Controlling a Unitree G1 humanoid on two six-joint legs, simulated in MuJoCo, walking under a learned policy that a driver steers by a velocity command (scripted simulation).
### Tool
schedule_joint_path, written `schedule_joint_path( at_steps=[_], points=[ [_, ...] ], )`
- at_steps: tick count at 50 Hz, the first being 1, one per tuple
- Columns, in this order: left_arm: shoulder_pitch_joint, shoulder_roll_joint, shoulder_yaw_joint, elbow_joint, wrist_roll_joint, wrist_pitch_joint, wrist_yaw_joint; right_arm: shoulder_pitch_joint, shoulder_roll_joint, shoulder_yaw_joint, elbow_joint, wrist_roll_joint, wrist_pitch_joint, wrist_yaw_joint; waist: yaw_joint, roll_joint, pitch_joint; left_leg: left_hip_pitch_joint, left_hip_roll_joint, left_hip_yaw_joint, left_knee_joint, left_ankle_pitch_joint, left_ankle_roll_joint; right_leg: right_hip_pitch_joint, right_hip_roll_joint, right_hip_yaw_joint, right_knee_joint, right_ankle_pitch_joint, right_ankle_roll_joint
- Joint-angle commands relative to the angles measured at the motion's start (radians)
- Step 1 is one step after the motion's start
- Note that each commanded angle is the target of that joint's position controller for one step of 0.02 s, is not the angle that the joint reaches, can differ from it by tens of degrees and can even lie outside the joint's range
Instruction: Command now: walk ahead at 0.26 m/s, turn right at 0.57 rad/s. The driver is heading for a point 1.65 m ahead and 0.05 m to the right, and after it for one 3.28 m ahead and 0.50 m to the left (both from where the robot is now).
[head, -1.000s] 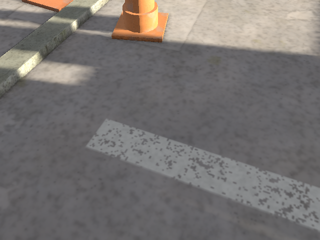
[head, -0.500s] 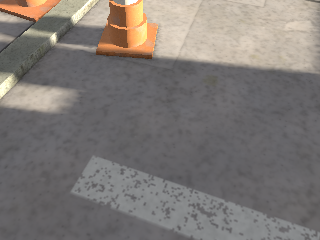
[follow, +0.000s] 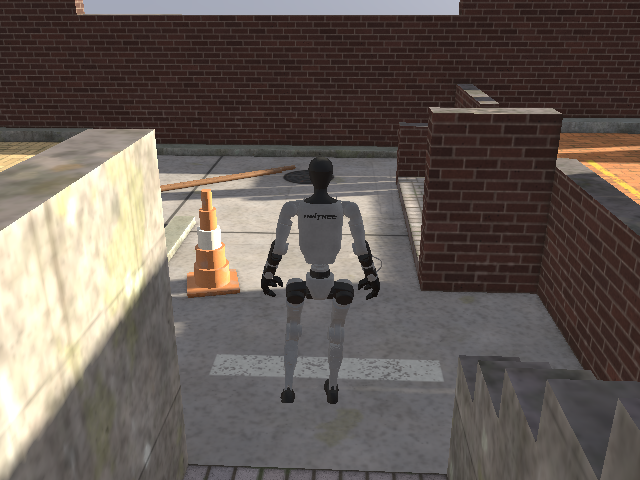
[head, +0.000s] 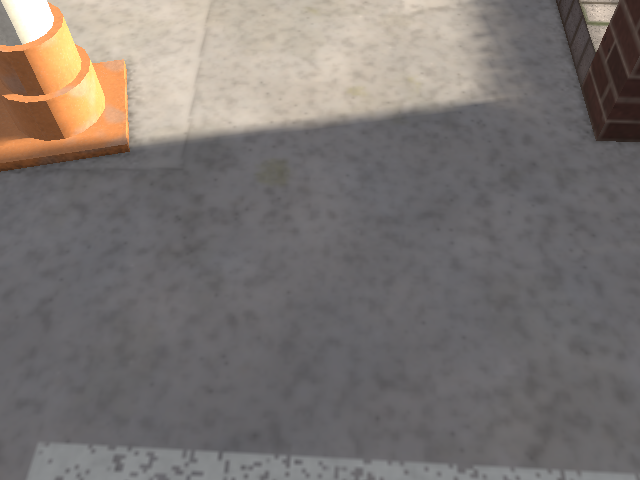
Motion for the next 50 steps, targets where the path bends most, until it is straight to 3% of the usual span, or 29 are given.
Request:
schedule_joint_path(
  at_steps=[1, 3, 6, 9, 11, 14, 15, 16, 17, 18, 19, 20, 21, 22, 25, 28, 31, 34, 35, 36, 37, 38, 39, 41, 43, 46, 50],
  points=[
    [0.017, 0.115, 0.026, -0.074, 0.003, -0.012, 0.018, 0.028, -0.093, -0.028, -0.082, -0.015, 0.014, -0.013, -0.029, -0.006, -0.205, -0.143, 0.032, -0.031, -0.077, 0.049, -0.016, 0.255, -0.265, 0.273, -0.146, 0.674, -0.206],
    [0.03, 0.155, 0.038, -0.079, 0.004, -0.009, 0.029, 0.01, -0.062, -0.019, -0.097, -0.021, 0.03, -0.019, -0.036, -0.021, -0.203, -0.135, 0.0, -0.012, -0.207, 0.104, -0.035, 0.203, -0.238, 0.234, -0.139, 0.741, -0.195],
    [0.041, 0.17, 0.046, -0.089, -0.018, 0.023, 0.05, -0.081, -0.045, -0.002, -0.126, -0.023, 0.042, -0.014, -0.011, -0.062, -0.221, -0.085, -0.048, -0.008, -0.423, 0.274, -0.044, 0.167, -0.197, 0.215, -0.121, 0.655, -0.143],
    [0.054, 0.163, 0.045, -0.097, -0.017, 0.048, 0.063, -0.149, -0.064, 0.002, -0.146, -0.009, 0.054, 0.002, 0.017, -0.099, -0.229, -0.047, -0.077, -0.027, -0.557, 0.37, -0.044, 0.18, -0.189, 0.259, -0.092, 0.531, -0.096],
    [0.066, 0.155, 0.043, -0.099, -0.014, 0.056, 0.068, -0.183, -0.078, 0.003, -0.16, -0.009, 0.057, 0.009, 0.028, -0.11, -0.216, -0.046, -0.087, -0.051, -0.608, 0.347, -0.044, 0.209, -0.198, 0.321, -0.069, 0.448, -0.088],
    [0.035, 0.15, 0.04, -0.123, -0.008, 0.055, 0.074, -0.16, -0.12, -0.01, -0.168, -0.013, 0.044, 0.009, 0.004, -0.15, -0.198, 0.001, -0.092, -0.077, -0.722, 0.296, -0.025, 0.245, -0.189, 0.417, -0.007, 0.322, -0.077],
    [0.006, 0.146, 0.037, -0.137, -0.011, 0.054, 0.075, -0.125, -0.125, -0.014, -0.162, -0.014, 0.034, 0.007, -0.029, -0.151, -0.196, 0.078, -0.089, -0.067, -0.817, 0.368, -0.01, 0.229, -0.16, 0.423, 0.032, 0.277, -0.055],
    [0.001, 0.122, 0.029, -0.153, -0.005, 0.053, 0.075, -0.077, -0.146, -0.021, -0.154, -0.024, 0.026, 0.004, -0.046, -0.119, -0.219, 0.223, -0.023, -0.091, -0.87, 0.519, 0.021, 0.163, -0.114, 0.403, 0.114, 0.188, -0.019],
    [0.03, 0.062, 0.01, -0.169, 0.01, 0.047, 0.073, -0.02, -0.2, -0.033, -0.154, -0.042, 0.03, -0.008, -0.04, 0.041, -0.29, 0.435, 0.175, -0.245, -0.839, 0.854, 0.106, 0.012, -0.017, 0.287, 0.341, -0.12, 0.035],
    [0.171, 0.07, 0.011, -0.182, -0.007, 0.047, 0.071, 0.014, -0.209, -0.032, -0.15, -0.068, 0.048, -0.007, 0.024, 0.296, -0.375, 0.605, 0.394, -0.54, -0.845, 1.033, 0.322, -0.193, 0.093, 0.21, 0.533, -0.611, 0.092],
    [0.203, 0.173, 0.033, -0.15, -0.003, 0.048, 0.062, -0.017, -0.158, -0.026, -0.17, -0.039, 0.056, -0.007, 0.028, 0.237, -0.376, 0.563, 0.427, -0.585, -0.86, 0.869, 0.362, -0.247, 0.001, 0.194, 0.712, -0.569, 0.126],
    [0.134, 0.217, 0.047, -0.14, -0.008, 0.061, 0.064, -0.042, -0.1, -0.011, -0.192, -0.035, 0.063, -0.009, -0.003, 0.152, -0.306, 0.485, 0.338, -0.451, -0.859, 0.759, 0.32, -0.254, -0.024, 0.168, 0.788, -0.487, 0.145],
    [0.106, 0.198, 0.047, -0.133, -0.004, 0.078, 0.07, -0.07, -0.087, -0.003, -0.198, -0.034, 0.074, -0.009, 0.002, 0.089, -0.257, 0.403, 0.27, -0.356, -0.871, 0.656, 0.276, -0.246, -0.04, 0.148, 0.816, -0.425, 0.159],
    [0.09, 0.182, 0.043, -0.142, 0.003, 0.091, 0.074, -0.09, -0.085, 0.001, -0.2, -0.025, 0.084, -0.009, 0.004, 0.082, -0.216, 0.332, 0.237, -0.313, -0.892, 0.58, 0.261, -0.232, -0.048, 0.144, 0.82, -0.386, 0.166],
    [0.098, 0.096, 0.017, -0.155, -0.006, 0.092, 0.066, -0.104, -0.106, 0.001, -0.192, -0.034, 0.101, -0.006, 0.021, 0.126, -0.179, 0.228, 0.139, -0.162, -0.939, 0.514, 0.234, -0.13, -0.045, 0.064, 0.664, -0.321, 0.166],
    [0.062, 0.07, -0.002, -0.164, 0.004, 0.081, 0.064, -0.09, -0.123, -0.005, -0.184, -0.026, 0.105, -0.006, 0.0, 0.169, -0.213, 0.247, 0.143, -0.129, -0.934, 0.521, 0.247, -0.026, -0.077, 0.032, 0.428, -0.311, 0.162],
    [0.048, 0.093, -0.002, -0.162, 0.003, 0.077, 0.055, -0.046, -0.15, -0.01, -0.168, -0.017, 0.11, -0.004, -0.023, 0.197, -0.217, 0.264, 0.173, -0.159, -0.925, 0.446, 0.256, 0.05, -0.087, 0.01, 0.255, -0.256, 0.146],
    [0.096, 0.084, -0.002, -0.128, 0.009, 0.076, 0.041, -0.026, -0.14, 0.001, -0.15, 0.0, 0.117, -0.002, 0.01, 0.174, -0.186, 0.19, 0.145, -0.139, -0.881, 0.331, 0.202, 0.211, -0.061, -0.031, -0.033, -0.094, 0.091],
    [0.094, 0.105, -0.001, -0.135, 0.022, 0.076, 0.04, 0.014, -0.124, 0.007, -0.134, 0.002, 0.113, 0.001, 0.005, 0.141, -0.182, 0.131, 0.123, -0.124, -0.857, 0.258, 0.141, 0.284, -0.098, 0.022, -0.084, -0.038, 0.058],
    [0.108, 0.168, 0.008, -0.146, 0.037, 0.078, 0.046, 0.021, -0.08, 0.021, -0.143, -0.019, 0.105, 0.009, -0.016, -0.022, -0.2, 0.038, 0.052, -0.035, -0.708, 0.142, 0.062, 0.355, -0.259, 0.206, -0.121, 0.072, 0.002],
    [0.045, 0.174, 0.005, -0.137, 0.044, 0.077, 0.04, 0.016, -0.036, 0.03, -0.165, -0.026, 0.094, 0.01, -0.061, -0.245, -0.163, 0.057, -0.029, 0.052, -0.717, 0.032, 0.014, 0.18, -0.361, 0.292, -0.161, 0.002, -0.089],
    [-0.017, 0.106, -0.011, -0.165, 0.045, 0.063, 0.034, -0.031, -0.09, 0.021, -0.154, -0.035, 0.094, 0.007, -0.031, -0.187, -0.117, 0.142, -0.019, 0.029, -0.705, 0.091, -0.009, 0.096, -0.318, 0.274, -0.194, -0.139, -0.087],
    [-0.021, 0.072, -0.022, -0.151, 0.05, 0.049, 0.032, -0.044, -0.09, 0.018, -0.146, -0.035, 0.094, 0.009, -0.035, -0.162, -0.106, 0.176, -0.024, 0.029, -0.742, 0.179, -0.011, 0.087, -0.264, 0.224, -0.182, -0.215, -0.04],
    [0.004, 0.095, -0.017, -0.128, 0.04, 0.03, 0.029, -0.021, -0.093, 0.016, -0.121, -0.043, 0.101, 0.005, -0.029, -0.16, -0.085, 0.231, -0.015, 0.018, -0.768, 0.268, -0.019, 0.065, -0.218, 0.184, -0.173, -0.243, 0.009],
    [0.033, 0.075, -0.026, -0.111, 0.039, 0.027, 0.033, 0.005, -0.098, 0.017, -0.104, -0.03, 0.101, 0.007, -0.035, -0.129, -0.065, 0.26, -0.003, 0.01, -0.785, 0.276, -0.011, 0.045, -0.195, 0.165, -0.17, -0.25, 0.029],
    [0.058, 0.076, -0.027, -0.098, 0.032, 0.027, 0.038, 0.006, -0.095, 0.015, -0.074, -0.027, 0.095, 0.007, -0.025, -0.053, -0.049, 0.249, -0.002, 0.009, -0.79, 0.285, -0.006, 0.071, -0.172, 0.14, -0.138, -0.208, 0.037],
    [0.071, 0.071, -0.026, -0.083, 0.026, 0.029, 0.043, 0.018, -0.091, 0.016, -0.038, -0.023, 0.089, 0.006, -0.022, -0.011, -0.074, 0.259, 0.002, 0.006, -0.79, 0.334, -0.007, 0.114, -0.156, 0.116, -0.1, -0.096, 0.035]
  ],
)
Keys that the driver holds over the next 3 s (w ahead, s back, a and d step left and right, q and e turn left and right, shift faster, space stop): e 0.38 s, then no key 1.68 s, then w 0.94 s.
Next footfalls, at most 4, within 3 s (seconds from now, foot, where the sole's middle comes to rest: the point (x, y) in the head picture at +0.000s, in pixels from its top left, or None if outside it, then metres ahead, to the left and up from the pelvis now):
0.32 left None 0.29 0.10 -0.77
0.70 right None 0.14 -0.12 -0.77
2.78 right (458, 399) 0.57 -0.25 -0.77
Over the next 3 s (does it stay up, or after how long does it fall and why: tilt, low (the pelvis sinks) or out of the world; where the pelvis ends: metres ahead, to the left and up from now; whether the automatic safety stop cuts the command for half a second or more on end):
stays up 0.53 -0.15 0.01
